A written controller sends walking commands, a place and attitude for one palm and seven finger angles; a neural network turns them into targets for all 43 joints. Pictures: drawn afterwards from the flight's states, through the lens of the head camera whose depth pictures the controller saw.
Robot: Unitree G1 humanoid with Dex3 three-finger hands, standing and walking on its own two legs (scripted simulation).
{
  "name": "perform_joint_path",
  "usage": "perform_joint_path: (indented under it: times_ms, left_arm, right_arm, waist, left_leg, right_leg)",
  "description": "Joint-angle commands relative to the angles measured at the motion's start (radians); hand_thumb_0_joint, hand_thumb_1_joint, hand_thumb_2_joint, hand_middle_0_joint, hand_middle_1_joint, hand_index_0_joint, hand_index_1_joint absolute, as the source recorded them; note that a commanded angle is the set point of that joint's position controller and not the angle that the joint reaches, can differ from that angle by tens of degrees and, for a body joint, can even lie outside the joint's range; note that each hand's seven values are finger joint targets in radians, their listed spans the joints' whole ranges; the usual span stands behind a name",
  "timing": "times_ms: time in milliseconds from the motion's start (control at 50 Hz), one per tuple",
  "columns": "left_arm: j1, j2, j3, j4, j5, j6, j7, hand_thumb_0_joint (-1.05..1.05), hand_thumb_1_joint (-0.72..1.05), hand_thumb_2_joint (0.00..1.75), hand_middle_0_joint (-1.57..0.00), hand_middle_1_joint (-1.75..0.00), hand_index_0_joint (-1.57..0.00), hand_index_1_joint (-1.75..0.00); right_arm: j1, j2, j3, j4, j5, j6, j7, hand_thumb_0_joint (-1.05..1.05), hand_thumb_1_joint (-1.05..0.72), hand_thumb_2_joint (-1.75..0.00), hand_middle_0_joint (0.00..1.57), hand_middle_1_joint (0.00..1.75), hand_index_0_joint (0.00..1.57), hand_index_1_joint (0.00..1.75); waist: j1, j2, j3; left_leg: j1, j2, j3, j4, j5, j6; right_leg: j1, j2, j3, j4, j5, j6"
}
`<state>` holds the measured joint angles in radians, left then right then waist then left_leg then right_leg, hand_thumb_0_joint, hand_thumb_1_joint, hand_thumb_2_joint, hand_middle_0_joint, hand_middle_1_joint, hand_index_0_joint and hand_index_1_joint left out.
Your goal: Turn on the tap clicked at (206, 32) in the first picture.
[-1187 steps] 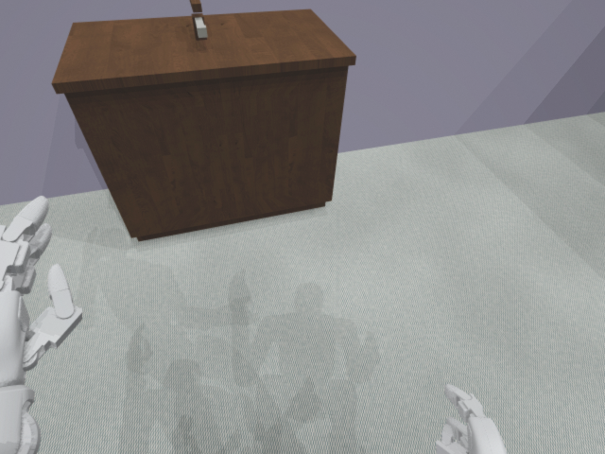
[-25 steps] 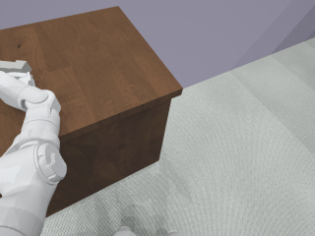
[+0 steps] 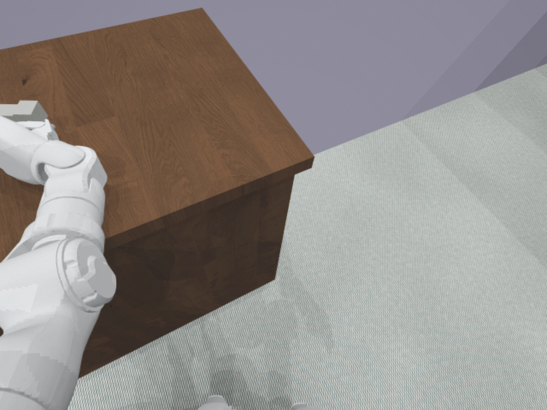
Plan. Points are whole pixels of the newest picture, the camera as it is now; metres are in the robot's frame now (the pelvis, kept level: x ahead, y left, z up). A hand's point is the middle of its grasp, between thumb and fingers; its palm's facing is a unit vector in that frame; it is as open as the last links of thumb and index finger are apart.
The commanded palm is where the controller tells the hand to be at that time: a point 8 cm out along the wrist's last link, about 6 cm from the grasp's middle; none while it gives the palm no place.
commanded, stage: push the lever round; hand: left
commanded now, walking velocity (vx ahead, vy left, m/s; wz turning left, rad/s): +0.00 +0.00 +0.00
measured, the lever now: (31, 115) +0.54 +0.30 +0.11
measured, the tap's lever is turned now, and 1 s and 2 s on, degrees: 64 82 83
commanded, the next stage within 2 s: lift the hand up off the lever in 0.44 s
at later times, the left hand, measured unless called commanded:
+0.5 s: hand (55, 116) +0.53 +0.27 +0.10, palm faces +0.84 -0.52 -0.15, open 7.6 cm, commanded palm +0.49 +0.27 +0.10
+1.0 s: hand (59, 105) +0.54 +0.26 +0.12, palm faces +0.83 -0.55 -0.12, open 7.7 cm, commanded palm +0.49 +0.27 +0.12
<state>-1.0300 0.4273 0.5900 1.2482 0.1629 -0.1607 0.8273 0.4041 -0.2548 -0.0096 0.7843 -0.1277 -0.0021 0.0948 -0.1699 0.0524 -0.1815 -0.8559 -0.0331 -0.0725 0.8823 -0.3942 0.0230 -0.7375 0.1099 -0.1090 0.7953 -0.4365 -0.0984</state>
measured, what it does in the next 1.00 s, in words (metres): stands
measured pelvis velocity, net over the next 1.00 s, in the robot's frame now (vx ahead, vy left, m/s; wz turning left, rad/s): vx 0.01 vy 0.01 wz -0.02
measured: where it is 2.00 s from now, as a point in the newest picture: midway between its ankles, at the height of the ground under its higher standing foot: outside the picture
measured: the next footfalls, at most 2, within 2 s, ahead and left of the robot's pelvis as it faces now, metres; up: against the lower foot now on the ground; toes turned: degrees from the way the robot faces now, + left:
none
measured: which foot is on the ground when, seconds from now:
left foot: down 0.00-1.00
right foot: down 0.00-1.00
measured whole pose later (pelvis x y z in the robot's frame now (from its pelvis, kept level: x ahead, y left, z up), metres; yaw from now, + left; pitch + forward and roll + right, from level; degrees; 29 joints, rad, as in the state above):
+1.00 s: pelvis +0.01 +0.01 +0.01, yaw -1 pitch +21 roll -3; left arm -1.05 0.45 0.63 1.26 0.17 -0.13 0.80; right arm 0.47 -0.26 -0.01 0.78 -0.13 -0.01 0.12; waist -0.20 0.07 -0.18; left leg -0.81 -0.02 -0.06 0.84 -0.40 0.03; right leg -0.69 0.12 -0.09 0.73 -0.42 -0.09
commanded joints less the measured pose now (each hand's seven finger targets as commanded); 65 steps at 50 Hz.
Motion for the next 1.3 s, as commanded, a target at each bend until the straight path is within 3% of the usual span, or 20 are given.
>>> perform_joint_path:
  times_ms: [0, 80, 160, 280, 360, 420, 460, 540, 620, 680, 800, 880, 960, 1000, 1040, 1060, 1100, 1180, 1220, 1280]
  left_arm:
    - [-0.507, 0.204, -0.057, -0.205, 0.042, -0.053, -0.028, 0.0, 0.9, 0.9, -0.15, -0.15, -0.15, -0.15]
    - [-0.497, 0.243, -0.037, -0.161, 0.049, -0.039, -0.034, 0.0, 0.9, 0.9, -0.15, -0.15, -0.15, -0.15]
    - [-0.523, 0.276, -0.025, -0.179, 0.054, -0.045, -0.034, 0.0, 0.9, 0.9, -0.15, -0.15, -0.15, -0.15]
    - [-0.511, 0.268, -0.033, -0.139, 0.057, -0.036, -0.038, 0.0, 0.9, 0.9, -0.15, -0.15, -0.15, -0.15]
    - [-0.55, 0.282, -0.034, -0.155, 0.063, -0.042, -0.035, 0.0, 0.9, 0.9, -0.15, -0.15, -0.15, -0.15]
    - [-0.561, 0.288, -0.034, -0.126, 0.069, -0.038, -0.033, 0.0, 0.9, 0.9, -0.15, -0.15, -0.15, -0.15]
    - [-0.589, 0.265, -0.057, -0.133, 0.071, -0.041, -0.032, 0.0, 0.9, 0.9, -0.15, -0.15, -0.15, -0.15]
    - [-0.59, 0.319, -0.013, -0.109, 0.07, -0.039, -0.026, 0.0, 0.9, 0.9, -0.15, -0.15, -0.15, -0.15]
    - [-0.611, 0.284, -0.049, -0.105, 0.071, -0.035, -0.027, 0.0, 0.9, 0.9, -0.15, -0.15, -0.15, -0.15]
    - [-0.602, 0.319, -0.019, -0.134, 0.068, -0.042, -0.026, 0.0, 0.9, 0.9, -0.15, -0.15, -0.15, -0.15]
    - [-0.567, 0.276, -0.029, -0.211, 0.055, -0.051, -0.028, 0.0, 0.9, 0.9, -0.15, -0.15, -0.15, -0.15]
    - [-0.495, 0.273, -0.003, -0.209, 0.045, -0.043, -0.029, 0.0, 0.9, 0.9, -0.15, -0.15, -0.15, -0.15]
    - [-0.512, 0.231, -0.036, -0.21, 0.045, -0.016, -0.031, 0.0, 0.9, 0.9, -0.15, -0.15, -0.15, -0.15]
    - [-0.475, 0.297, 0.027, -0.228, 0.046, -0.015, -0.021, 0.0, 0.9, 0.9, -0.15, -0.15, -0.15, -0.15]
    - [-0.467, 0.282, 0.024, -0.259, 0.044, -0.018, -0.02, 0.0, 0.9, 0.9, -0.15, -0.15, -0.15, -0.15]
    - [-0.46, 0.249, -0.002, -0.233, 0.049, -0.011, -0.02, 0.0, 0.9, 0.9, -0.15, -0.15, -0.15, -0.15]
    - [-0.445, 0.267, 0.011, -0.2, 0.057, 0.006, -0.019, 0.0, 0.9, 0.9, -0.15, -0.15, -0.15, -0.15]
    - [-0.508, 0.27, -0.002, -0.318, 0.06, -0.009, -0.018, 0.0, 0.9, 0.9, -0.15, -0.15, -0.15, -0.15]
    - [-0.508, 0.233, -0.028, -0.308, 0.059, -0.012, -0.017, 0.0, 0.9, 0.9, -0.15, -0.15, -0.15, -0.15]
    - [-0.504, 0.255, -0.015, -0.27, 0.058, 0.005, -0.024, 0.0, 0.9, 0.9, -0.15, -0.15, -0.15, -0.15]
  right_arm:
    - [0.182, -0.17, -0.047, -0.029, 0.002, -0.009, -0.015, 0.0, -0.9, -0.9, 0.2, 0.3, 0.2, 0.3]
    - [0.191, -0.175, -0.043, -0.03, 0.004, -0.009, -0.018, 0.0, -0.9, -0.9, 0.2, 0.3, 0.2, 0.3]
    - [0.202, -0.179, -0.045, -0.032, 0.005, -0.012, -0.02, 0.0, -0.9, -0.9, 0.2, 0.3, 0.2, 0.3]
    - [0.211, -0.182, -0.041, -0.031, 0.004, -0.015, -0.014, 0.0, -0.9, -0.9, 0.2, 0.3, 0.2, 0.3]
    - [0.22, -0.181, -0.043, -0.029, 0.005, -0.018, -0.013, 0.0, -0.9, -0.9, 0.2, 0.3, 0.2, 0.3]
    - [0.229, -0.187, -0.044, -0.023, 0.002, -0.023, -0.01, 0.0, -0.9, -0.9, 0.2, 0.3, 0.2, 0.3]
    - [0.235, -0.188, -0.046, -0.019, 0.0, -0.026, -0.006, 0.0, -0.9, -0.9, 0.2, 0.3, 0.2, 0.3]
    - [0.25, -0.195, -0.044, -0.014, -0.002, -0.028, -0.003, 0.0, -0.9, -0.9, 0.2, 0.3, 0.2, 0.3]
    - [0.246, -0.192, -0.043, -0.017, -0.002, -0.031, 0.003, 0.0, -0.9, -0.9, 0.2, 0.3, 0.2, 0.3]
    - [0.261, -0.195, -0.045, -0.018, -0.003, -0.034, 0.003, 0.0, -0.9, -0.9, 0.2, 0.3, 0.2, 0.3]
    - [0.259, -0.192, -0.052, -0.019, -0.002, -0.029, 0.013, 0.0, -0.9, -0.9, 0.2, 0.3, 0.2, 0.3]
    - [0.256, -0.188, -0.055, -0.021, 0.001, -0.023, 0.013, 0.0, -0.9, -0.9, 0.2, 0.3, 0.2, 0.3]
    - [0.235, -0.187, -0.055, -0.029, 0.004, -0.015, 0.01, 0.0, -0.9, -0.9, 0.2, 0.3, 0.2, 0.3]
    - [0.239, -0.19, -0.058, -0.033, 0.004, -0.014, 0.006, 0.0, -0.9, -0.9, 0.2, 0.3, 0.2, 0.3]
    - [0.235, -0.185, -0.058, -0.038, 0.005, -0.012, 0.005, 0.0, -0.9, -0.9, 0.2, 0.3, 0.2, 0.3]
    - [0.228, -0.181, -0.055, -0.034, 0.006, -0.012, 0.005, 0.0, -0.9, -0.9, 0.2, 0.3, 0.2, 0.3]
    - [0.22, -0.188, -0.056, -0.035, 0.005, -0.011, 0.004, 0.0, -0.9, -0.9, 0.2, 0.3, 0.2, 0.3]
    - [0.215, -0.179, -0.059, -0.044, 0.008, -0.013, -0.003, 0.0, -0.9, -0.9, 0.2, 0.3, 0.2, 0.3]
    - [0.2, -0.175, -0.057, -0.035, 0.007, -0.017, -0.004, 0.0, -0.9, -0.9, 0.2, 0.3, 0.2, 0.3]
    - [0.195, -0.184, -0.058, -0.032, 0.006, -0.018, -0.009, 0.0, -0.9, -0.9, 0.2, 0.3, 0.2, 0.3]
  waist:
    - [-0.045, 0.086, -0.393]
    - [-0.051, 0.069, -0.358]
    - [-0.053, 0.081, -0.395]
    - [-0.061, 0.071, -0.363]
    - [-0.062, 0.113, -0.384]
    - [-0.069, 0.081, -0.374]
    - [-0.073, 0.125, -0.391]
    - [-0.069, 0.109, -0.392]
    - [-0.077, 0.116, -0.394]
    - [-0.057, 0.132, -0.437]
    - [-0.042, 0.17, -0.456]
    - [-0.025, 0.134, -0.426]
    - [-0.039, 0.116, -0.369]
    - [-0.02, 0.08, -0.391]
    - [-0.011, 0.093, -0.406]
    - [-0.024, 0.082, -0.371]
    - [-0.029, 0.044, -0.332]
    - [-0.013, 0.119, -0.414]
    - [-0.029, 0.098, -0.378]
    - [-0.03, 0.088, -0.355]
  left_leg:
    - [0.338, 0.035, -0.029, -0.029, 0.424, 0.028]
    - [0.284, 0.034, -0.025, -0.029, 0.385, 0.034]
    - [0.298, 0.035, -0.029, -0.029, 0.393, 0.034]
    - [0.274, 0.038, -0.026, -0.025, 0.39, 0.035]
    - [0.303, 0.04, -0.03, -0.027, 0.404, 0.032]
    - [0.287, 0.042, -0.036, -0.026, 0.387, 0.033]
    - [0.336, 0.046, -0.042, -0.029, 0.423, 0.025]
    - [0.31, 0.045, -0.044, -0.022, 0.413, 0.028]
    - [0.334, 0.046, -0.041, -0.031, 0.404, 0.028]
    - [0.372, 0.049, -0.043, -0.033, 0.46, 0.022]
    - [0.466, 0.056, -0.043, -0.037, 0.581, 0.009]
    - [0.45, 0.054, -0.041, -0.047, 0.607, 0.01]
    - [0.431, 0.049, -0.033, -0.069, 0.57, 0.014]
    - [0.413, 0.046, -0.031, -0.072, 0.56, 0.019]
    - [0.426, 0.045, -0.031, -0.07, 0.584, 0.017]
    - [0.425, 0.048, -0.034, -0.074, 0.586, 0.015]
    - [0.379, 0.044, -0.026, -0.076, 0.536, 0.023]
    - [0.466, 0.047, -0.031, -0.078, 0.584, 0.013]
    - [0.459, 0.048, -0.031, -0.075, 0.568, 0.014]
    - [0.425, 0.043, -0.03, -0.083, 0.518, 0.019]
  right_leg:
    - [0.147, -0.07, 0.1, -0.091, 0.48, 0.102]
    - [0.157, -0.077, 0.105, -0.091, 0.485, 0.108]
    - [0.165, -0.078, 0.107, -0.088, 0.496, 0.109]
    - [0.154, -0.077, 0.106, -0.091, 0.5, 0.112]
    - [0.138, -0.073, 0.102, -0.091, 0.482, 0.106]
    - [0.124, -0.071, 0.1, -0.091, 0.458, 0.106]
    - [0.086, -0.063, 0.09, -0.091, 0.43, 0.098]
    - [0.099, -0.064, 0.096, -0.094, 0.441, 0.1]
    - [0.082, -0.057, 0.089, -0.107, 0.405, 0.098]
    - [0.107, -0.056, 0.088, -0.104, 0.443, 0.097]
    - [0.12, -0.047, 0.08, -0.113, 0.482, 0.092]
    - [0.163, -0.048, 0.076, -0.113, 0.51, 0.092]
    - [0.167, -0.052, 0.073, -0.13, 0.497, 0.094]
    - [0.218, -0.057, 0.078, -0.125, 0.533, 0.1]
    - [0.232, -0.06, 0.079, -0.124, 0.555, 0.096]
    - [0.208, -0.057, 0.074, -0.124, 0.536, 0.097]
    - [0.212, -0.06, 0.077, -0.126, 0.529, 0.102]
    - [0.216, -0.059, 0.081, -0.128, 0.531, 0.096]
    - [0.198, -0.057, 0.078, -0.132, 0.515, 0.098]
    - [0.195, -0.058, 0.08, -0.132, 0.485, 0.096]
